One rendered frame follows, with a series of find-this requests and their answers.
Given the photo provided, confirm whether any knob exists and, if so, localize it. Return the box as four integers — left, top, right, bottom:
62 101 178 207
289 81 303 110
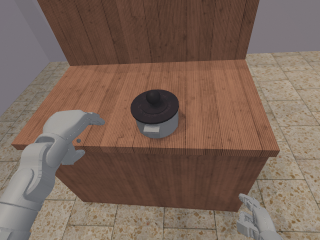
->
146 89 161 104

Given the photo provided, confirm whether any robot left forearm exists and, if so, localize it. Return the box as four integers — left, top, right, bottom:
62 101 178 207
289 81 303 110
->
0 133 69 240

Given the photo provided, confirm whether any right robot hand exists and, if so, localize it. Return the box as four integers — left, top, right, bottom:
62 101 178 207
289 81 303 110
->
236 193 277 240

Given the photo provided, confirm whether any left robot hand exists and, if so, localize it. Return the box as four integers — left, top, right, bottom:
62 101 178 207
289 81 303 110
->
42 109 105 165

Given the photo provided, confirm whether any lid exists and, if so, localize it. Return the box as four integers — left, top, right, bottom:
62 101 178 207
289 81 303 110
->
130 89 179 125

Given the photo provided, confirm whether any robot right forearm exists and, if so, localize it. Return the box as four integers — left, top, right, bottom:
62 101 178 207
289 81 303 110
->
258 230 283 240

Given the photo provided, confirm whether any table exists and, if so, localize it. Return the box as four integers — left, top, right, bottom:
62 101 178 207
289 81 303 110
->
11 0 280 212

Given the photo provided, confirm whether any pot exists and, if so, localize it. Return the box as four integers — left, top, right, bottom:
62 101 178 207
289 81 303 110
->
136 111 179 139

